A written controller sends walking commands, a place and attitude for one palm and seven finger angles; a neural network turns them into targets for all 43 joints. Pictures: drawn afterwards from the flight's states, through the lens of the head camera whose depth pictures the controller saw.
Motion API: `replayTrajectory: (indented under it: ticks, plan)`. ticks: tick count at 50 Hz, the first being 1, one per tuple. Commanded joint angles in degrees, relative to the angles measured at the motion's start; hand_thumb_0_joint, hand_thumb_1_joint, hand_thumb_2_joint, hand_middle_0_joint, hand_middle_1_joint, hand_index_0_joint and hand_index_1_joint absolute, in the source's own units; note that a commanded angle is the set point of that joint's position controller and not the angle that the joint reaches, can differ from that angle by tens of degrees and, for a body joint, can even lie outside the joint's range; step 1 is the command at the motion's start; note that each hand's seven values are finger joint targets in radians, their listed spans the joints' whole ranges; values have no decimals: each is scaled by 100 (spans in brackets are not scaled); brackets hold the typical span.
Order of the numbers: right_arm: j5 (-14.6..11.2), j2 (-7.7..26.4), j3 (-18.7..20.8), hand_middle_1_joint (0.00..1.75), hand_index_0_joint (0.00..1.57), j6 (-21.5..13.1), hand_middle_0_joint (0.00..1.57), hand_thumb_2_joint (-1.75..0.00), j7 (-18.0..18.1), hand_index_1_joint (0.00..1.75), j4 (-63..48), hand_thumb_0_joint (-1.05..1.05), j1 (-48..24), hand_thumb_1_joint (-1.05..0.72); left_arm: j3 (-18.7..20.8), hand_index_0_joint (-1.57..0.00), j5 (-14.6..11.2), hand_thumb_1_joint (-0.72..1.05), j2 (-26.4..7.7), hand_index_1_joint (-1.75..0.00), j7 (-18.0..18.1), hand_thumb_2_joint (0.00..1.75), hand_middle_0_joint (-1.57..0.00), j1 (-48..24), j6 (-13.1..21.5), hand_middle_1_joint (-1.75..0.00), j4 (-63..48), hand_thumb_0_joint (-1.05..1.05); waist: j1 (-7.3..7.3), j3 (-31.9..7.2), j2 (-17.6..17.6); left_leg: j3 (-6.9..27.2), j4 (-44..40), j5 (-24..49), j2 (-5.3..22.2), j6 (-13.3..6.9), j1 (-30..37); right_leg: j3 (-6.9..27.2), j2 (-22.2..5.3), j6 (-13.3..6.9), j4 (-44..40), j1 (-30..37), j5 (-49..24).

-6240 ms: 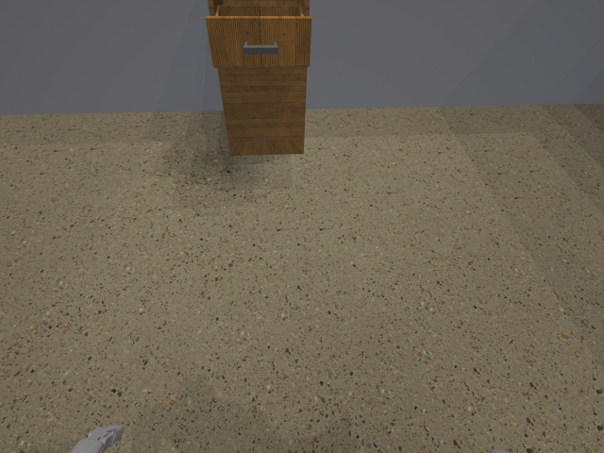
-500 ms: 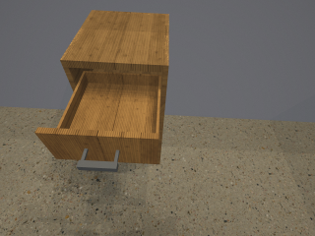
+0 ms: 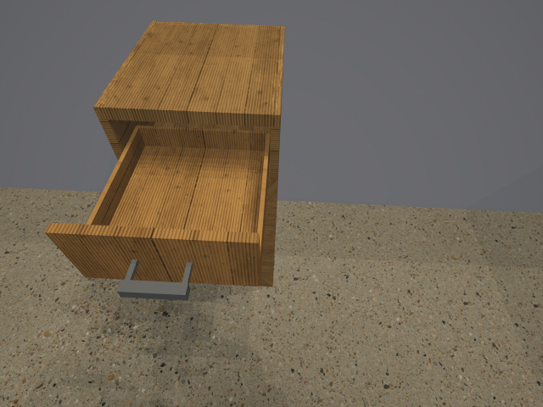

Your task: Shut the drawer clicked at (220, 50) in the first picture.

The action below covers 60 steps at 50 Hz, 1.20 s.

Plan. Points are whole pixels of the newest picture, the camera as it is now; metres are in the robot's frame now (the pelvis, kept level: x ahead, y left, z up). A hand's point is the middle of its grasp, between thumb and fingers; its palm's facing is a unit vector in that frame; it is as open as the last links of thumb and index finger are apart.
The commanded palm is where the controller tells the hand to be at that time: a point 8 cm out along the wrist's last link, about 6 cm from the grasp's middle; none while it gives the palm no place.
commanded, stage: come to a stop and stand still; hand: left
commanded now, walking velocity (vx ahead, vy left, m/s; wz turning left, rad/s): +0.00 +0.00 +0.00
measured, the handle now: (157, 278) +0.32 +0.22 -0.06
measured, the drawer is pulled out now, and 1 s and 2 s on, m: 0.30 0.30 0.30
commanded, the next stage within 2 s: look again from close up in 0.38 s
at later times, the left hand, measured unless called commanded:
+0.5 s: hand out of the picture +0.01 +0.19 -0.17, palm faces +0.03 -0.98 -0.20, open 7.3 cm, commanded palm none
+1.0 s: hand out of the picture -0.01 +0.22 -0.18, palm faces -0.02 -0.97 -0.23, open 7.3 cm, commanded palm none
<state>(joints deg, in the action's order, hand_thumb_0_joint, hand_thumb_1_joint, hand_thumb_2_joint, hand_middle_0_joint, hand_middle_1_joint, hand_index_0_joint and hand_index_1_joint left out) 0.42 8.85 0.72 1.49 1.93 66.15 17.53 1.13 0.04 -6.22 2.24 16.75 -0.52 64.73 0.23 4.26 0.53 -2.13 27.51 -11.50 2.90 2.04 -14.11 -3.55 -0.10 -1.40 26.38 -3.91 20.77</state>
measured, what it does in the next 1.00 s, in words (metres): stands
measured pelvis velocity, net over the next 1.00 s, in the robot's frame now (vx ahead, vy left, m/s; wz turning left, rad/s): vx -0.01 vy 0.03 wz -0.02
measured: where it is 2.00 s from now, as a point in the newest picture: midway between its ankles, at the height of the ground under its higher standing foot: outside the picture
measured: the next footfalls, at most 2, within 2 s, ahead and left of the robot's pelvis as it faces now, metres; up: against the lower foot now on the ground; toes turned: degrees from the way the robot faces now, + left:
none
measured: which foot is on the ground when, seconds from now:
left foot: down 0.00-1.00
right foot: down 0.00-1.00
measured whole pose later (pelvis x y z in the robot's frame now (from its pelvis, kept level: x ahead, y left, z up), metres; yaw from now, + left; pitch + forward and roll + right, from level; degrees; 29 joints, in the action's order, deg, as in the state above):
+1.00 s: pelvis -0.01 +0.03 +0.00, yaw -1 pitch -1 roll +0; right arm 0.5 9.7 -0.7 0.2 0.3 60.7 16.1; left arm -1.0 0.5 -10.8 2.3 17.9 0.0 60.1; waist -0.1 2.4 0.4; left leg -4.2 29.5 -11.9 1.1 -0.8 -16.8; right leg -1.6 -2.4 1.1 29.6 -7.7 21.1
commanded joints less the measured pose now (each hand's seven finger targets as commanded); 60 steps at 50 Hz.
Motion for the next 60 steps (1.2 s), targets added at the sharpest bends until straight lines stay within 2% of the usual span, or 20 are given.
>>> replayTrajectory:
  ticks: [1, 3, 11, 23, 24, 25, 26, 27, 28, 29, 31, 32, 33, 37, 38, 42, 47, 55, 56, 60]
  plan:
    - [-6, 526, 91, 30, 20, -189, 20, -90, 65, 30, -220, 0, 206, -90, 149, -20, 31, 90, -756, -30, 77, 90, -20, 458, 52, -30, -126, 0, 44, -436, -153, 280, -22, 2025, 371, -287, 709, 439, -722, -39, -342, -394, -2139]
    - [-13, 544, 94, 30, 20, -197, 20, -90, 70, 30, -221, 0, 202, -90, 130, -20, 39, 90, -738, -30, 75, 90, -20, 425, 37, -30, -128, 0, 33, -401, -146, 375, -105, 2032, 413, -335, 731, 411, -637, 1, -373, -437, -1785]
    - [-8, 517, 71, 30, 20, -205, 20, -90, 67, 30, -220, 0, 8, -90, 63, -20, 49, 90, -698, -30, 56, 90, -20, 384, 27, -30, -94, 0, 26, -72, 0, 428, -392, 1784, 388, -341, 711, 367, -615, 89, -618, -568, -1431]
    - [-18, 624, 26, 30, 20, -215, 20, -90, 22, 30, -241, 0, -158, -90, 20, -20, 54, 90, -872, -30, 17, 90, -20, 385, 62, -30, -77, 0, 16, -21, -56, 441, -707, 1240, 324, -300, 738, 411, -632, 120, -919, -513, -1148]
    - [-4, 776, 37, 30, 20, -350, 20, -90, -63, 30, -718, 0, -566, -90, -70, -20, 203, 90, -870, -30, 233, 90, -20, 710, 327, -30, -142, 0, 127, 199, -57, 202, 766, 2182, 280, -214, 374, 839, -823, 175, -839, -996, -3584]
    - [15, 499, 30, 30, 20, -316, 20, -90, -115, 30, -832, 0, -169, -90, 9, -20, 162, 90, -1135, -30, 204, 90, -20, 425, 367, -30, -422, 0, -192, -123, 165, 223, 572, 658, 218, -304, 64, 727, -1018, 3, -511, -596, -3644]
    - [25, 529, 25, 30, 20, -269, 20, -90, -98, 30, -786, 0, -166, -90, -33, -20, 118, 90, -1086, -30, 150, 90, -20, 261, 350, -30, -491, 0, -178, -84, -30, 160, 389, 300, 149, -331, 27, 663, -947, -89, -380, -611, -3242]
    - [27, 570, 25, 30, 20, -272, 20, -90, -112, 30, -793, 0, 15, -90, -50, -20, 107, 90, -1069, -30, 138, 90, -20, 202, 353, -30, -537, 0, -248, -368, -7, 220, 324, 693, 198, -342, 73, 539, -753, -126, -215, -535, -2700]
    - [46, 638, 33, 30, 20, -302, 20, -90, -116, 30, -834, 0, 68, -90, -43, -20, 92, 90, -1025, -30, 127, 90, -20, 270, 336, -30, -631, 0, -159, -710, -295, 219, 329, 1348, 255, -376, 339, 499, -630, -117, -14, -461, -2570]
    - [38, 754, 31, 30, 20, -297, 20, -90, -96, 30, -865, 0, 83, -90, -32, -20, 72, 90, -1007, -30, 126, 90, -20, 344, 298, -30, -662, 0, -153, -909, -331, 319, 398, 1603, 320, -442, 441, 428, -532, -101, 79, -421, -2053]
    - [28, 808, 50, 30, 20, -281, 20, -90, -75, 30, -935, 0, -11, -90, -59, -20, 71, 90, -929, -30, 107, 90, -20, 422, 207, -30, -666, 0, -94, -679, -544, 491, 224, 1367, 412, -521, 297, 380, -393, -75, 50, -678, -940]
    - [24, 815, 43, 30, 20, -261, 20, -90, -74, 30, -970, 0, -60, -90, -76, -20, 73, 90, -914, -30, 97, 90, -20, 435, 168, -30, -656, 0, -71, -379, -452, 558, 86, 918, 422, -547, 66, 365, -343, -63, -31, -803, -447]
    - [28, 822, 24, 30, 20, -255, 20, -90, -76, 30, -1008, 0, -125, -90, -78, -20, 95, 90, -911, -30, 80, 90, -20, 423, 148, -30, -677, 0, -32, -75, -389, 601, -28, 627, 410, -558, -156, 404, -339, -51, -111, -852, -294]
    - [32, 783, 13, 30, 20, -208, 20, -90, -116, 30, -1001, 0, -103, -90, -107, -20, 87, 90, -959, -30, 45, 90, -20, 357, 105, -30, -705, 0, -71, 368, 74, 540, -315, -601, 229, -463, -358, 528, -401, -81, -329, -1239, 400]
    - [37, 767, 26, 30, 20, -218, 20, -90, -115, 30, -986, 0, -83, -90, -99, -20, 95, 90, -956, -30, 35, 90, -20, 369, 93, -30, -704, 0, -62, 371, -157, 564, -435, -618, 250, -465, -323, 512, -398, -69, -302, -1241, 382]
    - [28, 799, 16, 30, 20, -225, 20, -90, -129, 30, -939, 0, -66, -90, -106, -20, 85, 90, -1013, -30, 20, 90, -20, 474, 101, -30, -683, 0, -13, 175, -16, 552, -527, -692, 242, -457, -227, 522, -440, -44, -354, -1143, 319]
    - [10, 779, -4, 30, 20, -270, 20, -90, -122, 30, -822, 0, -18, -90, -110, -20, 72, 90, -1038, -30, 9, 90, -20, 527, 132, -30, -626, 0, 7, -119, 36, 450, -436, -30, 250, -444, 107, 537, -518, -12, -394, -1001, -192]
    - [-13, 723, -36, 30, 20, -302, 20, -90, -88, 30, -577, 0, 5, -90, -119, -20, 64, 90, -1014, -30, 18, 90, -20, 584, 150, -30, -441, 0, 18, -138, -86, 344, -363, 741, 291, -427, 361, 512, -556, 36, -427, -893, -850]
    - [-7, 692, -46, 30, 20, -292, 20, -90, -90, 30, -536, 0, 49, -90, -125, -20, 67, 90, -980, -30, 15, 90, -20, 640, 152, -30, -385, 0, 15, -194, -124, 312, -349, 511, 284, -431, 401, 510, -547, 22, -453, -853, -640]
    - [37, 700, 7, 30, 20, -230, 20, -90, -126, 30, -478, 0, 85, -90, -93, -20, 118, 90, -978, -30, -35, 90, -20, 691, 134, -30, -304, 0, -13, 261, -65, 318, -417, -1044, 194, -455, 35, 561, -499, -103, -544, -1203, 810]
